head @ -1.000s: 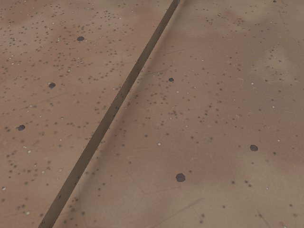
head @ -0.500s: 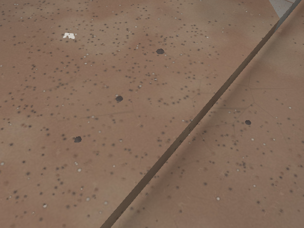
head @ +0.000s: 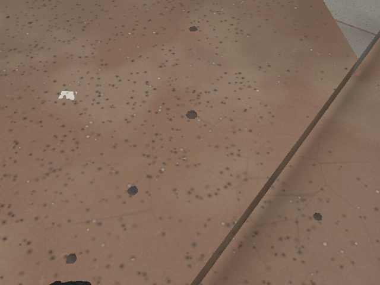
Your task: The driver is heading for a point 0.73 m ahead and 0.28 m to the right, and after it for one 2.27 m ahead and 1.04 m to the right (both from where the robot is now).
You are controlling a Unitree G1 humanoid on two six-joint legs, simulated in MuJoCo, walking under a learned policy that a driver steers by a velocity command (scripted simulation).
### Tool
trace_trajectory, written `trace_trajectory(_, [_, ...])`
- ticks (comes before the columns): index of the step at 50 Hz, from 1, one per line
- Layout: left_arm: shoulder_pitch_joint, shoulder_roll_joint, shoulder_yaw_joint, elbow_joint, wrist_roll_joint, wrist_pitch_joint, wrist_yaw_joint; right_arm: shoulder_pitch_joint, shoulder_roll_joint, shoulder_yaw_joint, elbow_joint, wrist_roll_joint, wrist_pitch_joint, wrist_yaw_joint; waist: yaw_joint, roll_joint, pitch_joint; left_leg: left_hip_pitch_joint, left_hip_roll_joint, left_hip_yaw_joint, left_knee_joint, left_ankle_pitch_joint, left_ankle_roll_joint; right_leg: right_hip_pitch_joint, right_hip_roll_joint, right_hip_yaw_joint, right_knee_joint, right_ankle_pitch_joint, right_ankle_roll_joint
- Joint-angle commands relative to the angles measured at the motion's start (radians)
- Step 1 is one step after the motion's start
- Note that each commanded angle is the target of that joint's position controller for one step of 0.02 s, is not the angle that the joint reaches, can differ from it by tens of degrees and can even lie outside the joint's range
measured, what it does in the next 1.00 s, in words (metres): climbs, turning right: left foot 0.12 m higher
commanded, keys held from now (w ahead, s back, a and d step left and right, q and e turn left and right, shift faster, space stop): w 0.28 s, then w+e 0.72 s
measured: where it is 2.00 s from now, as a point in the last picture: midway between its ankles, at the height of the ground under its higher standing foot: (260, 119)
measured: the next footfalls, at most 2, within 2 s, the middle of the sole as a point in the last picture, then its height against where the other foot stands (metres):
left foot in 0.54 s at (145, 257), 0.12 m higher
right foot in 1.12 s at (237, 189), level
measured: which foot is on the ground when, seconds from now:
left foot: up 0.00-0.52, down 0.54-1.00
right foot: down 0.00-0.56, up 0.58-1.00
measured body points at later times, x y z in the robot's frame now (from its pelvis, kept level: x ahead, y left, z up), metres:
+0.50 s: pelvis +0.27 +0.03 +0.02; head +0.31 +0.02 +0.47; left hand +0.20 +0.26 -0.12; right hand +0.50 -0.13 -0.05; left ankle +0.46 +0.16 -0.56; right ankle +0.10 -0.09 -0.72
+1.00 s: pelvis +0.54 +0.04 +0.13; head +0.55 +0.03 +0.58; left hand +0.80 +0.20 +0.04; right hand +0.45 -0.23 +0.01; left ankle +0.47 +0.17 -0.60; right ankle +0.67 -0.14 -0.54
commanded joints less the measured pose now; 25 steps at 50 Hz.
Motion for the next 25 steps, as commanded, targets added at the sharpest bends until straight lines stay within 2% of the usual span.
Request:
trace_trajectory(1, [0.232,0.147,0.043,0.012,-0.012,0.009,0.012,-0.052,-0.132,-0.02,-0.105,0.024,-0.043,0.012,0.117,-0.092,-0.184,-0.584,0.07,-0.029,0.414,0.056,0.015,0.621,-0.337,0.526,-0.277,-0.144,-0.199])
trace_trajectory(2, [0.167,0.122,0.033,0.004,-0.002,0.011,0.01,-0.105,-0.115,-0.019,-0.117,0.007,-0.04,0.009,0.086,-0.055,-0.097,-0.551,0.103,0.002,0.366,0.119,0.009,0.465,-0.294,0.437,-0.317,-0.077,-0.185])
trace_trajectory(3, [0.132,0.099,0.024,-0.001,0.008,0.005,0.009,-0.087,-0.108,-0.025,-0.114,-0.003,-0.03,0.005,0.045,-0.069,-0.073,-0.486,0.14,-0.006,0.312,0.171,0.009,0.365,-0.261,0.381,-0.35,-0.019,-0.172])
trace_trajectory(5, [0.119,0.096,0.023,0.011,0.008,-0.005,0.006,-0.024,-0.071,-0.021,-0.089,-0.003,-0.009,0.0,0.01,-0.098,-0.066,-0.41,0.151,0.008,0.285,0.212,-0.004,0.275,-0.224,0.301,-0.4,0.062,-0.181])
trace_trajectory(7, [0.156,0.114,0.026,0.043,0.007,-0.008,0.008,-0.006,-0.046,-0.017,-0.082,-0.007,0.005,-0.006,0.004,-0.096,-0.066,-0.456,0.146,0.03,0.356,0.222,-0.026,0.276,-0.233,0.264,-0.413,0.163,-0.21])
trace_trajectory(8, [0.197,0.113,0.023,0.07,0.01,0.0,0.01,-0.004,-0.031,-0.015,-0.072,-0.003,0.014,-0.012,0.013,-0.123,-0.058,-0.545,0.136,0.047,0.532,0.18,-0.034,0.304,-0.261,0.286,-0.412,0.161,-0.232])
trace_trajectory(10, [0.23,0.09,0.011,0.092,-0.005,0.013,0.015,-0.074,-0.025,-0.011,-0.097,0.011,0.021,-0.014,0.02,-0.09,-0.006,-0.762,0.16,0.029,0.675,0.166,-0.033,0.354,-0.263,0.278,-0.418,0.021,-0.219])
trace_trajectory(12, [0.319,0.048,-0.009,0.141,-0.003,0.04,0.023,-0.144,0.024,0.006,-0.121,0.01,0.022,-0.007,0.046,-0.078,0.032,-1.005,0.162,0.034,0.921,0.13,-0.036,0.44,-0.284,0.302,-0.344,-0.007,-0.206])
trace_trajectory(13, [0.393,0.043,-0.014,0.166,0.001,0.049,0.029,-0.184,0.05,0.018,-0.149,0.014,0.011,0.001,0.065,-0.07,0.037,-1.12,0.16,0.036,1.001,0.09,-0.036,0.52,-0.296,0.329,-0.312,0.028,-0.211])
trace_trajectory(14, [0.461,0.038,-0.017,0.184,0.015,0.057,0.04,-0.215,0.066,0.028,-0.163,0.022,0.002,0.01,0.084,-0.071,0.022,-1.221,0.156,0.046,1.067,0.041,-0.035,0.614,-0.304,0.342,-0.3,0.029,-0.217])
trace_trajectory(15, [0.5,0.038,-0.019,0.197,0.016,0.063,0.051,-0.265,0.074,0.039,-0.194,0.022,-0.009,0.018,0.091,-0.051,0.039,-1.316,0.16,0.04,1.088,0.014,-0.036,0.66,-0.319,0.369,-0.288,0.023,-0.217])
trace_trajectory(16, [0.53,0.037,-0.022,0.215,0.013,0.073,0.064,-0.322,0.106,0.058,-0.235,0.012,-0.015,0.025,0.097,-0.041,0.046,-1.416,0.152,0.033,1.176,-0.017,-0.039,0.685,-0.342,0.388,-0.263,0.059,-0.209])
trace_trajectory(18, [0.527,0.043,-0.026,0.217,0.01,0.086,0.084,-0.367,0.132,0.091,-0.292,0.011,-0.024,0.036,0.075,-0.016,0.078,-1.515,0.162,0.027,1.173,-0.034,-0.048,0.66,-0.345,0.387,-0.26,0.043,-0.184])
trace_trajectory(19, [0.488,0.054,-0.025,0.202,-0.002,0.089,0.093,-0.422,0.138,0.112,-0.347,0.003,-0.032,0.04,0.057,0.002,0.098,-1.459,0.18,0.067,0.999,0.008,-0.06,0.55,-0.291,0.34,-0.299,-0.024,-0.158])
trace_trajectory(20, [0.426,0.06,-0.024,0.183,-0.012,0.091,0.109,-0.476,0.137,0.125,-0.398,-0.014,-0.042,0.037,0.037,0.01,0.106,-1.312,0.209,0.053,0.793,0.086,-0.062,0.399,-0.263,0.317,-0.372,-0.016,-0.13])
trace_trajectory(21, [0.355,0.087,-0.013,0.145,-0.023,0.088,0.111,-0.473,0.118,0.126,-0.413,-0.039,-0.053,0.039,0.013,0.026,0.047,-0.956,0.205,0.112,0.538,0.254,-0.052,0.213,-0.224,0.255,-0.498,0.056,-0.135])
trace_trajectory(22, [0.363,0.106,0.002,0.139,-0.043,0.078,0.106,-0.504,0.105,0.118,-0.428,-0.044,-0.063,0.032,0.025,-0.026,0.014,-0.658,0.18,0.148,0.391,0.347,-0.043,0.088,-0.219,0.233,-0.602,0.108,-0.143])
trace_trajectory(23, [0.358,0.118,0.006,0.143,-0.051,0.066,0.093,-0.449,0.095,0.105,-0.403,-0.034,-0.066,0.025,0.003,-0.078,-0.029,-0.473,0.13,0.203,0.349,0.354,-0.03,0.086,-0.197,0.175,-0.592,0.32,-0.145])
trace_trajectory(24, [0.376,0.152,0.013,0.158,-0.048,0.065,0.083,-0.386,0.071,0.089,-0.394,-0.028,-0.068,0.019,-0.038,-0.163,-0.082,-0.392,0.068,0.237,0.296,0.259,-0.008,0.219,-0.196,0.153,-0.501,0.702,-0.136])
trace_trajectory(25, [0.417,0.155,0.01,0.183,-0.029,0.074,0.075,-0.293,0.022,0.063,-0.374,-0.006,-0.068,0.012,-0.089,-0.23,-0.156,-0.336,0.002,0.257,0.221,0.153,0.023,0.393,-0.199,0.143,-0.345,1.096,-0.107])
Keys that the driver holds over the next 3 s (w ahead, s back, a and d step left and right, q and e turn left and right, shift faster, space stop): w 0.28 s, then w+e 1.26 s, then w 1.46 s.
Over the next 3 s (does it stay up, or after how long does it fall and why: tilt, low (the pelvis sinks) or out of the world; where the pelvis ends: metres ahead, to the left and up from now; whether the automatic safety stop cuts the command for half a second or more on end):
stays up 1.49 -0.57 0.15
